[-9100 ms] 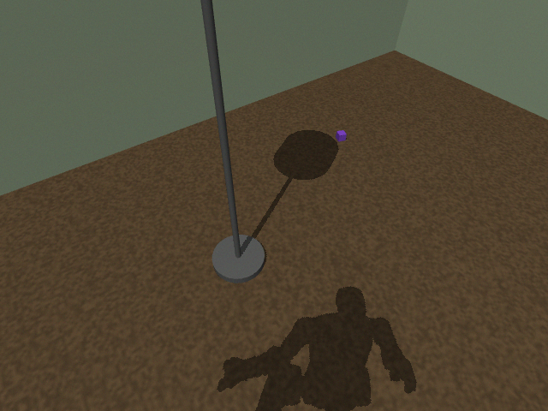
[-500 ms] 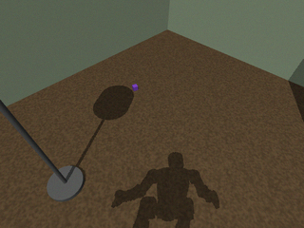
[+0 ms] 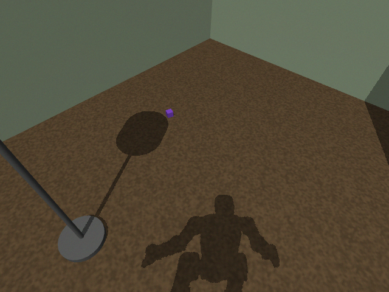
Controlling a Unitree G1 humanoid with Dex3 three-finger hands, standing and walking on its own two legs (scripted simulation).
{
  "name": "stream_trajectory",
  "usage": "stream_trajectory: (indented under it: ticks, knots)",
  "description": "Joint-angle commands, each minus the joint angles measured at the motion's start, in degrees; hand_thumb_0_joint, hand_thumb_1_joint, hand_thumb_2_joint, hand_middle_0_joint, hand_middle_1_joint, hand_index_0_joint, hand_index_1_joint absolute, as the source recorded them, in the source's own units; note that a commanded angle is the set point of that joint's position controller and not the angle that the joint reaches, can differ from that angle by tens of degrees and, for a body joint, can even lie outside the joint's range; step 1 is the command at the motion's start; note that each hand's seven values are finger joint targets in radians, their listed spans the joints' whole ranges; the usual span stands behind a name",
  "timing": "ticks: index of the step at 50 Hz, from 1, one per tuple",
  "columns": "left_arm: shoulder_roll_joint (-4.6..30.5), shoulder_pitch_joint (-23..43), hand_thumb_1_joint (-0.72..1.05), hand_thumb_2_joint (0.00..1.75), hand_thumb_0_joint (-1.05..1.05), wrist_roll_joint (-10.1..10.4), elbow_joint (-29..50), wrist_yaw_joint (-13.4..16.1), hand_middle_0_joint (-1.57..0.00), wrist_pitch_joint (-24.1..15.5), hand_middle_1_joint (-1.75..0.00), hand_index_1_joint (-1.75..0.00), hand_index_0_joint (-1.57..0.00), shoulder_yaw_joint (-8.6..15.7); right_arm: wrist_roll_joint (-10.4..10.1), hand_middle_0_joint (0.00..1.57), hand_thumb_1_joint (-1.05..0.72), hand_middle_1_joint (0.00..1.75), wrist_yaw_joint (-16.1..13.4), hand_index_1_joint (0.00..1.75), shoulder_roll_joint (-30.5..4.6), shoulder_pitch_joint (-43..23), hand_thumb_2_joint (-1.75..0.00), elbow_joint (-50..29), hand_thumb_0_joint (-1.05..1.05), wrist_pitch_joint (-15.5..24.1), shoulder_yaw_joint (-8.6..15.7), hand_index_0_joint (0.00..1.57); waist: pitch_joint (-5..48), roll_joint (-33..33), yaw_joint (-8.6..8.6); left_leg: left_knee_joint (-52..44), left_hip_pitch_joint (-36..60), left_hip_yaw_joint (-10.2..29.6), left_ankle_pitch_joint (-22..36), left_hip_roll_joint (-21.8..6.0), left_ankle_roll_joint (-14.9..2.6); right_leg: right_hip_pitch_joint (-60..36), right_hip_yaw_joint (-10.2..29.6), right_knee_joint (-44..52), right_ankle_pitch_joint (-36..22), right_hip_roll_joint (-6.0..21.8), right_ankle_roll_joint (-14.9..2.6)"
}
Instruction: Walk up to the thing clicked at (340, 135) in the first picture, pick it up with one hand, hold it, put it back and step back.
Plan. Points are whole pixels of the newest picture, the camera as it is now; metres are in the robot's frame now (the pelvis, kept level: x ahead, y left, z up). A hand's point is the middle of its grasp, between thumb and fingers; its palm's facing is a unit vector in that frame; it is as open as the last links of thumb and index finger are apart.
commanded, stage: stand
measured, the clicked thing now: (169, 113) +1.48 +0.22 -0.76
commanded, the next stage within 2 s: none
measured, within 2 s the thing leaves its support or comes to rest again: neither
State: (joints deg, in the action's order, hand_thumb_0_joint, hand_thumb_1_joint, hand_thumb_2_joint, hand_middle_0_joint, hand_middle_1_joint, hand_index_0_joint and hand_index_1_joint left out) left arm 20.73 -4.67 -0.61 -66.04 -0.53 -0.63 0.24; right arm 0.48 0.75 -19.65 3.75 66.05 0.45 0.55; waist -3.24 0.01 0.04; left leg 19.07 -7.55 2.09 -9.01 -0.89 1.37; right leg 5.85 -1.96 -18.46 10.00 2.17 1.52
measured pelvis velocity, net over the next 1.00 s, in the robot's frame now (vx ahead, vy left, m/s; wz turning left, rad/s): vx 0.00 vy -0.01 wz -0.01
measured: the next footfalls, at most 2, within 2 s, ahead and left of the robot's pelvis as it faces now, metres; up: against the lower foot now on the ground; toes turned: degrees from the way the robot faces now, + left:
none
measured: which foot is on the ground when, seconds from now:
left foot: down 0.00-1.00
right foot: down 0.00-1.00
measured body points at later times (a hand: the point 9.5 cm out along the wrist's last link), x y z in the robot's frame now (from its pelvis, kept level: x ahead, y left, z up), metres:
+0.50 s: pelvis +0.00 -0.01 +0.00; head +0.01 -0.01 +0.45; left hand +0.08 +0.30 -0.13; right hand +0.07 -0.31 -0.13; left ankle +0.02 +0.13 -0.75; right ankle +0.00 -0.13 -0.75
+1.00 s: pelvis +0.00 -0.01 +0.00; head +0.01 -0.01 +0.45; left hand +0.09 +0.29 -0.13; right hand +0.08 -0.31 -0.13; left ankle +0.02 +0.13 -0.75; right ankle +0.00 -0.14 -0.75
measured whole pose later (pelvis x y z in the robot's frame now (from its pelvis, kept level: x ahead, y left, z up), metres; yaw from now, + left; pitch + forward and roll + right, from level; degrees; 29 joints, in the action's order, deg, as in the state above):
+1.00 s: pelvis +0.00 -0.01 +0.00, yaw +0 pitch -3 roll +0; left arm 20.7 -6.2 -0.6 -64.3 -0.5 -0.6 -0.2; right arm 0.5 0.7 -20.1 5.6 65.3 0.3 0.1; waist -2.7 -0.1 0.0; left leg 18.9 -7.0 1.9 -9.4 -1.9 2.1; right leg 5.6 -1.8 -18.6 10.4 1.2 0.7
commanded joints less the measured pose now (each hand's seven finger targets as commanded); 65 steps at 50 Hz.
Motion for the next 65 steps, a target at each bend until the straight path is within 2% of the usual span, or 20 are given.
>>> stream_trajectory:
  ticks: [1,2,4,7,13,18,23,28,30,32,35,36,38,45,46,50,51,59,61,65]
  knots:
    - [12.2,3.1,0.9,0.9,0.0,0.3,3.8,0.7,-0.2,-1.2,-0.3,-0.3,-0.2,2.4,0.0,0.2,-0.9,0.3,-0.9,0.3,-13.0,-2.4,-0.9,-3.6,0.0,1.3,2.1,0.2,4.9,-0.4,-0.23,-3.3,-0.3,4.7,6.4,-6.0,-1.81,-1.3,5.1,3.1,-3.1,5.8,-2.1]
    - [12.3,2.7,0.9,0.9,0.0,0.3,4.0,0.7,-0.2,-1.3,-0.3,-0.3,-0.2,2.4,0.0,0.2,-0.9,0.3,-0.9,0.3,-13.0,-2.7,-0.9,-3.7,0.0,1.3,2.2,0.2,5.8,-0.9,0.14,-3.0,0.5,4.5,7.8,-6.0,-1.85,-1.5,5.2,2.9,-4.2,6.0,-2.22]
    - [12.1,2.0,0.9,0.9,0.0,0.3,3.7,0.7,-0.2,-1.2,-0.3,-0.3,-0.2,2.3,-0.1,0.2,-0.9,0.3,-0.9,0.3,-12.7,-2.9,-0.9,-3.7,0.0,1.4,2.1,0.2,4.8,-0.7,0.18,-3.2,0.5,4.7,6.7,-6.0,-1.71,-0.6,4.7,3.0,-3.0,5.6,-2.03]
    - [12.4,2.3,0.9,0.9,0.0,0.2,4.2,0.7,-0.2,-1.2,-0.3,-0.3,-0.2,2.3,0.0,0.2,-0.9,0.3,-0.8,0.3,-12.7,-2.0,-0.9,-3.7,0.0,1.3,2.1,0.2,5.1,-0.4,-0.28,-3.1,1.0,4.4,6.6,-5.9,-1.72,0.0,5.3,3.3,-3.2,5.8,-2.23]
    - [12.1,1.9,0.9,0.9,0.0,0.1,4.3,0.6,-0.2,-1.0,-0.3,-0.3,-0.2,2.2,0.0,0.2,-0.9,0.3,-0.8,0.3,-12.7,-1.8,-0.9,-3.6,0.0,1.1,2.0,0.2,3.4,-0.9,-0.29,-3.9,-0.6,4.5,1.3,-5.7,-1.7,1.0,5.4,3.5,0.5,5.4,-2.28]
    - [12.2,1.8,0.9,0.9,0.0,0.1,4.7,0.7,-0.2,-1.1,-0.3,-0.3,-0.2,2.1,0.0,0.2,-0.9,0.3,-0.8,0.3,-12.8,-1.5,-0.9,-3.6,0.0,1.1,2.0,0.2,4.0,-0.3,-0.27,-3.0,0.1,4.4,4.5,-5.8,-1.79,0.9,5.5,3.5,-1.1,5.5,-2.26]
    - [12.6,1.2,0.9,0.9,0.0,0.2,4.7,0.7,-0.2,-1.2,-0.3,-0.3,-0.2,2.2,0.0,0.2,-0.9,0.3,-0.8,0.3,-12.6,-1.0,-0.9,-3.6,0.0,1.1,1.8,0.2,3.7,0.2,-0.16,-3.3,-0.4,4.3,3.7,-5.7,-1.76,0.6,5.6,3.7,-1.0,5.5,-2.25]
    - [12.4,1.1,0.9,0.9,0.0,0.3,4.9,0.7,-0.2,-1.2,-0.3,-0.3,-0.2,2.2,-0.1,0.2,-0.9,0.3,-0.9,0.3,-12.7,-0.6,-0.9,-3.7,0.0,1.3,1.6,0.2,4.8,-0.3,-0.04,-3.1,0.4,4.4,7.6,-6.2,-1.78,-0.8,5.4,2.6,-4.7,5.6,-2.3]
    - [12.1,0.9,0.9,0.9,0.0,0.2,4.8,0.7,-0.2,-1.0,-0.3,-0.3,-0.2,2.2,-0.1,0.2,-0.9,0.3,-0.9,0.3,-12.9,-0.8,-0.9,-3.7,0.0,1.2,1.6,0.2,3.5,-0.7,-0.02,-3.4,0.1,4.2,4.4,-5.9,-1.66,0.4,5.3,3.3,-2.1,5.4,-2.12]
    - [12.2,0.8,0.9,0.9,0.0,0.2,4.9,0.6,-0.2,-1.0,-0.3,-0.3,-0.2,2.2,-0.2,0.2,-0.9,0.3,-1.0,0.3,-13.1,-0.9,-0.9,-3.8,0.0,1.2,1.6,0.2,4.5,-0.5,0.07,-3.0,1.1,4.3,6.4,-6.2,-1.88,0.1,5.3,3.0,-3.9,5.5,-2.18]
    - [12.5,0.8,0.9,0.9,0.0,0.2,4.9,0.7,-0.2,-1.0,-0.3,-0.3,-0.2,2.2,-0.1,0.2,-0.9,0.3,-1.0,0.3,-12.8,-0.8,-0.9,-4.0,0.0,1.2,1.5,0.2,4.6,0.0,0.04,-3.1,1.5,4.1,6.6,-6.1,-1.65,0.4,5.3,3.0,-3.6,5.5,-2.26]
    - [12.3,0.8,0.9,0.9,0.0,0.1,5.0,0.7,-0.2,-1.1,-0.3,-0.3,-0.2,2.2,-0.1,0.2,-0.9,0.3,-1.0,0.3,-13.4,-0.9,-0.9,-4.1,0.0,1.2,1.6,0.2,5.1,-0.8,0.02,-2.5,1.5,3.9,7.9,-6.2,-1.95,-0.4,5.4,2.9,-5.5,5.6,-2.24]
    - [12.5,1.3,0.9,0.9,0.0,0.2,5.0,0.7,-0.2,-1.0,-0.3,-0.3,-0.2,2.2,-0.1,0.2,-0.9,0.3,-1.0,0.3,-13.0,-0.4,-0.9,-3.8,0.0,1.2,1.5,0.2,4.5,-0.1,-0.13,-2.8,1.1,3.9,6.8,-6.2,-1.71,-0.2,5.4,2.9,-3.9,5.6,-2.4]
    - [12.3,0.6,0.9,0.9,0.0,0.2,5.2,0.7,-0.2,-1.2,-0.3,-0.3,-0.2,2.1,-0.1,0.2,-0.9,0.3,-1.0,0.3,-13.2,-0.8,-0.9,-4.2,0.0,1.0,1.6,0.2,4.6,-0.8,0.13,-2.6,1.5,3.8,7.8,-6.2,-1.79,0.0,5.3,3.1,-5.5,5.5,-2.31]
    - [12.4,1.2,0.9,0.9,0.0,0.2,5.1,0.7,-0.2,-1.1,-0.3,-0.3,-0.2,2.2,0.0,0.2,-0.9,0.3,-1.0,0.3,-13.0,-0.3,-0.9,-4.1,0.0,1.0,1.6,0.2,4.2,-0.3,-0.17,-2.7,0.5,3.7,6.1,-6.1,-1.85,-0.5,5.5,3.3,-4.1,5.6,-2.29]
    - [12.4,0.8,0.9,0.9,0.0,0.1,5.2,0.7,-0.2,-1.1,-0.3,-0.3,-0.2,2.1,-0.1,0.2,-0.9,0.3,-1.0,0.3,-13.0,-0.3,-0.9,-4.3,0.0,1.0,1.5,0.2,3.8,-0.7,-0.05,-3.1,0.1,3.8,5.4,-6.1,-1.98,-0.3,5.3,3.4,-3.7,5.5,-2.25]
    - [12.5,0.8,0.9,0.9,0.0,0.1,5.2,0.8,-0.2,-1.2,-0.3,-0.3,-0.2,2.2,-0.1,0.2,-0.9,0.3,-1.0,0.3,-13.0,-0.5,-0.9,-4.4,0.0,1.0,1.7,0.2,4.7,-0.5,-0.07,-2.8,1.0,4.0,6.9,-6.2,-1.95,-0.7,5.4,3.1,-4.8,5.6,-2.38]
    - [12.4,0.6,0.9,0.9,0.0,0.2,5.3,0.7,-0.2,-1.0,-0.3,-0.3,-0.2,2.3,-0.1,0.2,-0.9,0.3,-1.0,0.3,-13.1,-0.1,-0.9,-4.2,0.0,1.2,1.5,0.2,3.9,-0.9,0.07,-3.3,1.1,4.0,6.0,-6.2,-1.77,0.2,5.4,3.3,-3.0,5.4,-2.34]
    - [12.5,0.8,0.9,0.9,0.0,0.1,5.3,0.7,-0.2,-1.1,-0.3,-0.3,-0.2,2.3,-0.1,0.2,-0.9,0.3,-1.1,0.3,-13.0,-0.4,-0.9,-4.4,0.0,1.1,1.5,0.2,4.7,-0.4,-0.05,-2.7,1.2,4.0,7.9,-6.5,-2.06,-0.8,5.4,2.9,-5.4,5.6,-2.37]
    - [12.2,0.3,0.9,0.9,0.0,0.1,5.2,0.7,-0.2,-0.9,-0.3,-0.3,-0.2,2.2,0.0,0.2,-0.9,0.3,-1.1,0.3,-13.1,-0.2,-0.9,-4.3,0.0,1.1,1.5,0.2,4.0,-0.6,0.14,-3.2,0.6,3.9,7.1,-6.2,-1.92,-0.6,5.2,2.8,-5.0,5.3,-2.29]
